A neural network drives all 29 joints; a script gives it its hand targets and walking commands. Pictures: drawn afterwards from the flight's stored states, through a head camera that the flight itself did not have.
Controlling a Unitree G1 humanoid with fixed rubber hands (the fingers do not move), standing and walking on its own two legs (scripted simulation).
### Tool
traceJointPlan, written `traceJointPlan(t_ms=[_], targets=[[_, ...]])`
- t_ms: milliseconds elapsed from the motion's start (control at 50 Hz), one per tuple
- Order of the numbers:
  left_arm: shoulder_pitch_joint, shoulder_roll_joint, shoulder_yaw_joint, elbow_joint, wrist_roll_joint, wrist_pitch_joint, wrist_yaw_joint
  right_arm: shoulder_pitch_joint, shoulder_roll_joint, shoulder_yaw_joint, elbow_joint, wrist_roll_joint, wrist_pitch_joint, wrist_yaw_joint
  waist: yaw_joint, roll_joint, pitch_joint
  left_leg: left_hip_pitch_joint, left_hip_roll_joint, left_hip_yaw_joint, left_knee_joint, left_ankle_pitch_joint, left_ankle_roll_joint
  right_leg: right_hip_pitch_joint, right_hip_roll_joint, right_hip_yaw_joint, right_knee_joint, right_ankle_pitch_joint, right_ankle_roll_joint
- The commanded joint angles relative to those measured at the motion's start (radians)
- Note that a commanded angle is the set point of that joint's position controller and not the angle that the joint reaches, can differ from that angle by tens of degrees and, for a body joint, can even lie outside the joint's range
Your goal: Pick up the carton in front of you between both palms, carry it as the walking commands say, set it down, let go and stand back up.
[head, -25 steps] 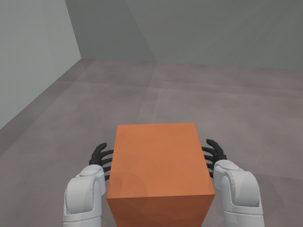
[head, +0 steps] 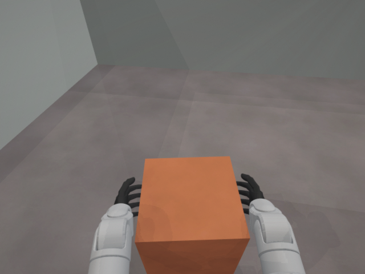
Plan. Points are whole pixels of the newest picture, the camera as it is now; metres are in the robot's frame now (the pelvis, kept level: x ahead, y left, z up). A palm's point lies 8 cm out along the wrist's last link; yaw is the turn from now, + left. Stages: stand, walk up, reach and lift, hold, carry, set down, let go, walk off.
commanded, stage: carry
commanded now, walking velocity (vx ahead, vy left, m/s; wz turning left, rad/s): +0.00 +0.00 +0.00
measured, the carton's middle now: (189, 220) +0.30 +0.00 -0.05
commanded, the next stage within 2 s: hold in 1.16 s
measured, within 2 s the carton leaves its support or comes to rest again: neither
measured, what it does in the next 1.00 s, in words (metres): stands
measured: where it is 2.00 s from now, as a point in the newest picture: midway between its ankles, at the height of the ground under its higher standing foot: outside the picture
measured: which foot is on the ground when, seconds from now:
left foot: down 0.00-1.00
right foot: down 0.00-1.00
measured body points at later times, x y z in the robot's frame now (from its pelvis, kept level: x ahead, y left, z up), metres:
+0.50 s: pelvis -0.03 +0.00 +0.00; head -0.05 +0.00 +0.45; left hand +0.27 +0.15 +0.03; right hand +0.27 -0.15 +0.03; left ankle -0.03 +0.11 -0.73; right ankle -0.02 -0.10 -0.73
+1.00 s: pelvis -0.04 +0.01 +0.00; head -0.06 +0.01 +0.45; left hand +0.26 +0.16 +0.03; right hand +0.26 -0.14 +0.03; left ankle -0.03 +0.11 -0.73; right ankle -0.02 -0.10 -0.73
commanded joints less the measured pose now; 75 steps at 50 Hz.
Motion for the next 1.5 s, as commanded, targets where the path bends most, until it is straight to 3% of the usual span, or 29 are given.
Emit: traceJointPlan(t_ms=[0, 160, 380, 1140, 1160, 1180, 1200, 1220, 1240, 1260, 1380, 1480], targets=[[-0.525, -0.863, -0.492, -0.045, -0.221, -0.107, -0.216, -0.528, 0.866, 0.493, -0.047, 0.219, -0.111, 0.211, 0.001, 0.0, -0.213, 0.074, 0.103, -0.101, -0.077, 0.272, 0.008, 0.071, -0.116, 0.107, -0.084, 0.316, -0.006], [-0.486, -0.915, -0.573, -0.112, -0.268, -0.062, -0.225, -0.488, 0.919, 0.574, -0.109, 0.269, -0.068, 0.222, 0.001, -0.001, -0.257, 0.083, 0.102, -0.104, -0.069, 0.295, 0.013, 0.087, -0.117, 0.106, -0.077, 0.342, -0.01], [-0.502, -0.903, -0.579, -0.139, -0.279, -0.045, -0.225, -0.501, 0.905, 0.577, -0.137, 0.274, -0.051, 0.221, 0.0, -0.001, -0.224, 0.057, 0.102, -0.109, -0.086, 0.242, 0.013, 0.06, -0.116, 0.111, -0.096, 0.279, -0.008], [-0.477, -0.89, -0.577, -0.148, -0.275, -0.037, -0.22, -0.478, 0.89, 0.57, -0.141, 0.271, -0.045, 0.219, 0.0, 0.001, -0.235, 0.031, 0.102, -0.115, -0.097, 0.211, 0.022, 0.046, -0.114, 0.113, -0.099, 0.239, -0.005], [-0.393, -0.921, -0.553, -0.151, -0.263, -0.032, -0.229, -0.381, 0.926, 0.558, -0.157, 0.268, -0.039, 0.227, 0.012, 0.002, -0.125, 0.148, -0.15, -0.267, -0.137, 0.431, 0.042, 0.22, 0.139, 0.234, -0.129, 0.417, -0.025], [-0.406, -0.912, -0.555, -0.162, -0.247, -0.044, -0.225, -0.408, 0.905, 0.558, -0.192, 0.255, -0.05, 0.224, 0.0, 0.01, -0.175, 0.177, -0.133, -0.29, -0.132, 0.493, 0.042, 0.233, 0.127, 0.26, -0.128, 0.474, -0.024], [-0.363, -0.885, -0.532, -0.17, -0.233, -0.046, -0.221, -0.395, 0.885, 0.542, -0.205, 0.247, -0.048, 0.225, 0.009, 0.008, -0.169, 0.256, -0.13, -0.296, -0.14, 0.531, 0.04, 0.208, 0.13, 0.253, -0.132, 0.48, -0.013], [-0.38, -0.884, -0.536, -0.168, -0.223, -0.047, -0.214, -0.413, 0.884, 0.545, -0.187, 0.25, -0.052, 0.229, 0.007, 0.02, -0.168, 0.3, -0.139, -0.288, -0.139, 0.514, 0.03, 0.183, 0.133, 0.254, -0.148, 0.439, -0.008], [-0.381, -0.879, -0.52, -0.147, -0.21, -0.051, -0.208, -0.442, 0.882, 0.556, -0.185, 0.258, -0.057, 0.237, 0.02, 0.029, -0.157, 0.327, -0.145, -0.281, -0.154, 0.415, 0.032, 0.168, 0.132, 0.253, -0.162, 0.367, -0.005], [-0.405, -0.885, -0.523, -0.14, -0.218, -0.058, -0.209, -0.451, 0.886, 0.565, -0.171, 0.259, -0.06, 0.239, 0.018, -0.003, -0.14, 0.291, -0.144, -0.281, -0.153, 0.378, 0.032, 0.182, 0.14, 0.252, -0.166, 0.322, -0.006], [-0.49, -0.902, -0.56, -0.149, -0.253, -0.056, -0.229, -0.46, 0.892, 0.522, -0.129, 0.239, -0.068, 0.23, -0.014, 0.011, -0.093, 0.247, -0.135, -0.285, -0.158, 0.279, 0.029, 0.187, 0.132, 0.254, -0.174, 0.228, -0.027], [-0.51, -0.911, -0.526, -0.096, -0.242, -0.047, -0.244, -0.486, 0.906, 0.489, -0.078, 0.221, -0.06, 0.236, -0.012, 0.004, -0.041, 0.202, -0.132, -0.286, -0.169, 0.167, 0.034, 0.185, 0.123, 0.254, -0.184, 0.139, -0.032]])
